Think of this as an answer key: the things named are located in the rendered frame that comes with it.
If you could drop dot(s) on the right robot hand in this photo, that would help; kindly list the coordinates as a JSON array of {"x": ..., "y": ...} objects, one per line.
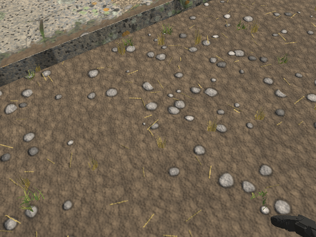
[{"x": 300, "y": 224}]

